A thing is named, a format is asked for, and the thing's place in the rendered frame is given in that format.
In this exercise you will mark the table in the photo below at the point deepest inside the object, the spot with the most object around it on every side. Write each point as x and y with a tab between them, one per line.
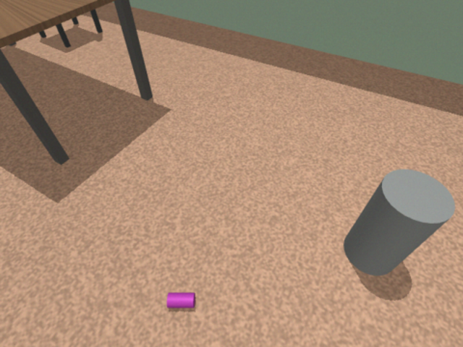
20	19

